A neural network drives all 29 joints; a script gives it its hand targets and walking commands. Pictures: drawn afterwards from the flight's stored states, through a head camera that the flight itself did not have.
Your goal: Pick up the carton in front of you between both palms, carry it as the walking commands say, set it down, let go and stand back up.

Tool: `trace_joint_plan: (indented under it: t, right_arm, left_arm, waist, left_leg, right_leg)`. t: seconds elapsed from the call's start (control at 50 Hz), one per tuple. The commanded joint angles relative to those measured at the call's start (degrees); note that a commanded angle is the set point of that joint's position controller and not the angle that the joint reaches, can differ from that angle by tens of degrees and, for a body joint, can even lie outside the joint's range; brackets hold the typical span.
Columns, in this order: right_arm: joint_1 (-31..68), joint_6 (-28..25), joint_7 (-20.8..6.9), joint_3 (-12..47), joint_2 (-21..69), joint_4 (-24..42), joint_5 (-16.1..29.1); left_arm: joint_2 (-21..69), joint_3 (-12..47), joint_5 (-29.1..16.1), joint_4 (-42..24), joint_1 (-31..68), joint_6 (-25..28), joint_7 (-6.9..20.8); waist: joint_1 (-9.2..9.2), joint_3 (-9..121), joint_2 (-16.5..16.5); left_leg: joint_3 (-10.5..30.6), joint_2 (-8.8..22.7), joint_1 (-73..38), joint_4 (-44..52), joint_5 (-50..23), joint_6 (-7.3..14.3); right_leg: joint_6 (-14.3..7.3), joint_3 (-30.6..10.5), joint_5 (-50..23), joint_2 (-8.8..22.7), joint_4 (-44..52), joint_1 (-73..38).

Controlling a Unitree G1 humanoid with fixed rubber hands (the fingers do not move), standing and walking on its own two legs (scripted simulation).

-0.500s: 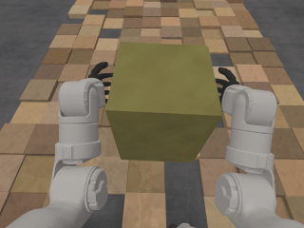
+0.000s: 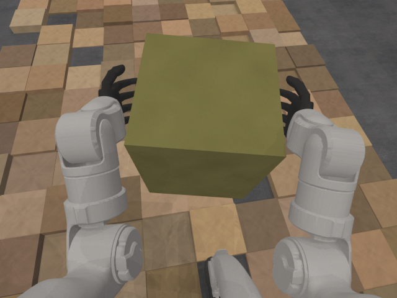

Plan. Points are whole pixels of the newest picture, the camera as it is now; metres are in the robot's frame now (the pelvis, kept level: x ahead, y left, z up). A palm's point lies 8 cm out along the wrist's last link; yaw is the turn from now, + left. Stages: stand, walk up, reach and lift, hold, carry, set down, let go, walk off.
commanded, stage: carry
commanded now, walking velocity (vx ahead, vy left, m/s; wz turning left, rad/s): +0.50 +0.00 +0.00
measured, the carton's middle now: (202, 129) +0.42 -0.06 +0.07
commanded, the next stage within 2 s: none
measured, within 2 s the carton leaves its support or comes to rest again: neither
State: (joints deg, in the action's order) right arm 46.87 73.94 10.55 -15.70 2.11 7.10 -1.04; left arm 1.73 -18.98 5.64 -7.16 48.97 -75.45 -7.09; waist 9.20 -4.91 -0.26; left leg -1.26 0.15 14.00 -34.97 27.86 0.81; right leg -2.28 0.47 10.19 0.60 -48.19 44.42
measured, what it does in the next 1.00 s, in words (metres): walks ahead, turning left: right foot, then left foot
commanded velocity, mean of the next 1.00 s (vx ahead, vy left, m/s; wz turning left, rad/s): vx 0.50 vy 0.00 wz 0.46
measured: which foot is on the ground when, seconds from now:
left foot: down 0.00-0.06, up 0.08-0.54, down 0.56-1.00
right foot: up 0.00-0.04, down 0.06-0.58, up 0.60-0.98, down 1.00-1.00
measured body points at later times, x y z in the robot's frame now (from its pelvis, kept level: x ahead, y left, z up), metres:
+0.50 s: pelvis +0.34 -0.04 +0.01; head +0.40 -0.04 +0.46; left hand +0.69 +0.17 +0.13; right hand +0.74 -0.13 +0.13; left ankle +0.47 +0.06 -0.69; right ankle +0.23 -0.10 -0.72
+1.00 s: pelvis +0.69 -0.02 -0.03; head +0.70 -0.02 +0.42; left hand +0.99 +0.24 +0.15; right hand +1.09 -0.04 +0.15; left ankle +0.52 +0.03 -0.72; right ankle +0.84 -0.09 -0.76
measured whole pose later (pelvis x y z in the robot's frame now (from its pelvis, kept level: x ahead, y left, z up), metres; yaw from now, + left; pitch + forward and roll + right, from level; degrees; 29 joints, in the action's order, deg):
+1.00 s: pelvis +0.69 -0.02 -0.03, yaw +21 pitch +4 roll +1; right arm 45.3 75.9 7.6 -12.6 -0.7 -1.0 -1.8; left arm 0.5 -14.3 5.0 -2.3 42.8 -76.4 -6.9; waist 3.1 4.5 -0.6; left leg 5.6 -6.3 11.5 -42.3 32.4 4.1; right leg 2.1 2.5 -2.3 3.0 -25.2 28.1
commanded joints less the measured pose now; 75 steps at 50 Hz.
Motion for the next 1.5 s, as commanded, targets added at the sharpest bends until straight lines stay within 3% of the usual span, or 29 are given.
trace_joint_plan:
  t: [0.0, 0.04, 0.06, 0.08, 0.1, 0.16, 0.32, 0.46, 0.54, 0.56, 0.58, 0.6, 0.64, 0.68, 0.84, 0.92, 0.96, 0.98, 1.0, 1.02, 1.06, 1.12, 1.28, 1.32, 1.34, 1.36, 1.38, 1.42, 1.48]
  right_arm:
    - [47.0, -0.2, -17.5, 43.8, 58.2, 1.7, 31.1]
    - [46.0, -0.3, -18.2, 42.7, 58.1, -4.3, 29.9]
    - [46.9, -0.2, -18.3, 42.0, 57.8, -7.2, 29.0]
    - [46.7, 0.6, -18.2, 40.6, 58.8, -9.6, 28.6]
    - [43.2, 1.2, -17.6, 39.6, 57.5, -8.7, 27.0]
    - [44.1, 0.8, -16.5, 36.1, 61.5, -9.2, 23.6]
    - [31.5, -3.4, -12.2, 36.5, 58.9, -5.4, 12.8]
    - [31.0, -4.4, -13.2, 39.6, 54.4, -3.3, 13.6]
    - [27.0, -2.2, -14.4, 39.2, 53.0, -4.3, 16.0]
    - [25.7, -1.7, -15.0, 39.0, 53.2, -4.0, 16.7]
    - [25.8, -1.3, -15.1, 38.4, 52.5, -5.0, 16.4]
    - [23.1, -0.9, -15.5, 38.8, 53.7, -5.3, 17.8]
    - [27.7, -0.1, -16.4, 41.3, 57.6, 1.5, 21.5]
    - [34.5, 0.4, -16.9, 43.6, 60.3, 8.4, 25.5]
    - [34.1, 1.2, -17.7, 44.7, 54.6, 6.3, 27.0]
    - [32.9, 1.7, -17.4, 41.3, 51.9, -2.8, 24.0]
    - [34.0, 1.9, -17.1, 39.2, 51.7, -7.8, 23.2]
    - [35.1, 1.9, -17.1, 37.9, 51.6, -10.5, 22.9]
    - [35.9, 2.1, -17.2, 36.6, 53.1, -13.9, 22.6]
    - [38.2, 2.6, -16.9, 35.2, 53.2, -16.4, 23.2]
    - [43.4, 1.9, -16.7, 34.4, 56.6, -15.7, 23.7]
    - [42.3, 0.4, -16.0, 32.9, 62.3, -16.3, 23.2]
    - [24.1, -5.8, -14.6, 32.7, 66.2, -16.6, 14.9]
    - [19.4, -7.1, -14.9, 34.5, 66.9, -14.6, 14.2]
    - [16.7, -7.7, -15.1, 35.3, 66.6, -13.2, 14.0]
    - [15.6, -8.8, -14.9, 36.0, 65.0, -11.3, 12.2]
    - [12.0, -9.3, -15.0, 37.4, 65.6, -9.3, 12.5]
    - [12.9, -9.8, -15.3, 41.9, 66.7, -0.1, 14.4]
    - [9.1, -9.8, -16.1, 47.7, 66.8, 10.1, 17.2]
  left_arm:
    - [44.5, 33.8, -13.5, 3.3, 32.2, 1.1, 8.5]
    - [43.9, 33.3, -13.4, 6.7, 32.2, 1.2, 9.1]
    - [42.8, 33.1, -13.7, 9.3, 32.1, 1.0, 9.7]
    - [42.3, 32.0, -13.7, 13.3, 31.0, 0.9, 10.1]
    - [45.0, 32.8, -14.8, 14.6, 26.1, 0.2, 10.7]
    - [54.9, 35.1, -21.3, 8.5, 35.8, 0.8, 12.8]
    - [64.7, 45.8, -31.6, -1.4, 41.1, 4.4, 15.6]
    - [61.3, 48.4, -31.8, 0.3, 36.7, 6.5, 15.6]
    - [58.0, 45.9, -30.0, 0.8, 31.7, 4.8, 14.6]
    - [56.5, 45.0, -29.1, 0.6, 31.6, 4.1, 14.5]
    - [57.7, 44.1, -28.3, 0.4, 30.0, 2.8, 14.3]
    - [56.2, 42.5, -26.9, -0.1, 27.4, 1.8, 14.1]
    - [55.6, 41.0, -24.2, -2.6, 27.5, 0.9, 13.2]
    - [54.9, 39.6, -21.8, -4.8, 26.8, 0.8, 12.2]
    - [49.5, 42.3, -19.5, -4.1, 25.4, 0.6, 9.9]
    - [48.8, 43.0, -22.5, 1.3, 29.8, -0.5, 11.1]
    - [49.5, 41.6, -23.3, 6.1, 31.1, -0.7, 11.8]
    - [49.3, 40.0, -23.2, 9.0, 30.7, -0.7, 12.0]
    - [48.0, 38.1, -22.9, 11.9, 32.2, -0.5, 12.1]
    - [46.3, 36.4, -22.7, 15.3, 33.7, -0.5, 12.0]
    - [52.6, 35.9, -25.2, 13.2, 37.0, 0.9, 12.7]
    - [60.2, 36.1, -28.7, 9.6, 44.0, 2.2, 13.6]
    - [70.1, 39.9, -29.5, 12.3, 31.3, 7.0, 17.1]
    - [71.1, 42.5, -29.8, 9.6, 28.2, 8.1, 17.3]
    - [70.8, 43.7, -29.7, 8.0, 26.4, 8.5, 17.3]
    - [72.2, 44.9, -30.1, 5.6, 27.4, 8.4, 17.7]
    - [70.8, 46.6, -29.9, 4.0, 24.8, 8.5, 17.9]
    - [70.2, 48.1, -28.5, 0.7, 18.8, 9.4, 17.6]
    - [67.2, 50.1, -25.7, -4.8, 7.4, 10.1, 16.4]
  waist:
    - [-5.8, 35.9, 9.2]
    - [-11.25, 35.5, 5.4]
    - [-13.5, 35.3, -4.1]
    - [-12.35, 43.1, -19.5]
    - [-12.72, 43.4, -15.1]
    - [-13.14, 36.4, -5.2]
    - [-13.57, 35.8, -4.3]
    - [-14.4, 28.2, -3.4]
    - [-6.56, 32.8, -5.2]
    - [-4.19, 34.0, -2.0]
    - [-5.68, 38.9, 11.2]
    - [-4.3, 42.5, 13.3]
    - [-4.37, 38.5, 2.6]
    - [-5.91, 35.3, -1.1]
    - [-6.23, 32.6, 6.2]
    - [-5.07, 30.7, 7.2]
    - [-8.17, 32.7, 4.5]
    - [-11.58, 34.4, 0.5]
    - [-10.56, 38.4, -12.1]
    - [-11.6, 42.7, -19.1]
    - [-12.38, 35.4, -10.7]
    - [-11.28, 29.4, -7.3]
    - [-11.74, 30.4, -11.2]
    - [-9.3, 34.5, -7.7]
    - [-7.67, 38.3, -5.3]
    - [-5.82, 45.1, 12.5]
    - [-5.43, 41.4, 19.0]
    - [-6.33, 36.2, 4.9]
    - [-6.8, 32.2, 6.3]
  left_leg:
    - [3.1, 4.7, -12.8, -1.4, -45.3, 4.8]
    - [1.2, 4.6, -4.3, -8.6, -45.3, 3.3]
    - [1.6, 2.1, 6.7, -21.5, -22.5, 1.6]
    - [3.1, -2.7, 23.5, -37.6, 1.4, -1.4]
    - [4.9, -1.3, 24.8, -40.6, 1.6, -1.4]
    - [3.7, 1.3, 25.9, -29.5, -4.6, -1.8]
    - [-0.3, 0.0, 28.2, -16.8, -11.6, -0.4]
    - [-5.3, -1.3, 23.6, 1.5, -27.6, 2.6]
    - [-11.9, -6.8, -5.6, 13.1, -33.8, 5.5]
    - [-3.3, -2.0, -19.6, 11.5, -32.9, 6.7]
    - [21.0, 14.2, -41.0, 2.3, -56.7, 18.4]
    - [33.9, 17.9, -45.7, 5.8, -53.5, 25.5]
    - [27.2, 15.4, -39.1, 8.7, -54.0, 20.6]
    - [23.1, 13.5, -29.7, 10.8, -54.8, 16.4]
    - [11.5, 4.8, -16.2, 6.9, -56.4, 11.4]
    - [11.7, 2.8, -14.2, -1.1, -44.8, 9.0]
    - [8.1, -0.4, -6.6, -13.5, -39.3, 6.7]
    - [6.1, -2.3, 5.8, -24.0, -27.5, 5.5]
    - [3.6, -4.8, 21.3, -35.4, 5.3, 3.3]
    - [3.1, -5.7, 30.9, -45.0, 7.9, 2.0]
    - [2.5, -0.4, 34.4, -49.1, 3.6, 2.2]
    - [2.2, 2.5, 30.7, -38.6, 1.0, 1.8]
    - [-8.6, -2.9, 12.5, 0.6, -12.5, 0.1]
    - [-10.1, -2.2, -6.2, 8.9, -20.4, 0.9]
    - [-4.2, 3.4, -19.5, 9.5, -18.7, 2.8]
    - [17.4, 17.6, -35.5, 8.5, -18.1, 10.5]
    - [28.9, 23.2, -36.6, 16.2, -22.0, 13.5]
    - [21.8, 23.0, -33.0, 14.1, -25.5, 12.7]
    - [9.7, 19.6, -28.9, 15.0, -32.7, 6.8]
  right_leg:
    - [0.2, 4.8, -26.6, -2.4, 19.4, -26.9]
    - [0.4, 7.8, -19.7, -2.6, 21.4, -44.2]
    - [-0.1, 2.1, -21.8, 3.8, 18.8, -55.9]
    - [-9.7, -23.4, -17.1, 18.9, 19.1, -72.7]
    - [-10.4, -27.2, -6.3, 19.2, 22.4, -68.8]
    - [-7.7, -18.2, -23.5, 14.8, 25.2, -60.7]
    - [-9.5, -12.8, -15.9, 13.8, 28.2, -59.7]
    - [-6.7, -1.9, -25.8, 10.5, 27.1, -58.1]
    - [-0.1, 8.5, -53.4, 6.9, 6.5, -50.2]
    - [0.7, 6.6, -33.3, 5.0, -5.0, -36.3]
    - [4.6, 3.0, 12.5, -0.4, -18.5, -11.3]
    - [5.8, -0.5, 23.0, -4.2, -32.9, -0.4]
    - [4.4, -3.4, 16.9, 0.9, -28.6, 2.0]
    - [4.4, -2.6, 13.6, 2.4, -19.5, -2.6]
    - [5.2, 2.7, -4.1, -0.4, 7.2, -12.2]
    - [3.4, 2.1, -15.3, -0.4, 21.4, -18.8]
    - [3.7, 6.4, -21.3, -1.0, 27.6, -35.2]
    - [3.1, 2.9, -20.7, 4.3, 23.2, -49.0]
    - [-1.7, -14.5, -38.9, 20.9, 15.3, -64.0]
    - [-9.1, -29.4, -25.9, 28.0, 16.4, -70.2]
    - [-9.7, -29.8, 5.7, 24.5, 25.7, -56.2]
    - [-7.9, -18.8, 6.1, 19.5, 29.6, -43.5]
    - [-5.1, -2.6, -26.1, 12.8, 25.7, -43.2]
    - [-2.1, 2.2, -29.3, 10.3, 16.9, -36.9]
    - [0.3, 3.5, -21.8, 8.9, 9.0, -28.7]
    - [3.5, 5.7, -6.8, 4.4, -7.5, -13.0]
    - [3.2, 3.4, 20.0, -0.6, -15.7, -1.8]
    - [1.1, -1.6, 17.3, 4.0, -22.2, 2.5]
    - [2.2, -1.1, 12.3, 5.0, -10.3, -0.1]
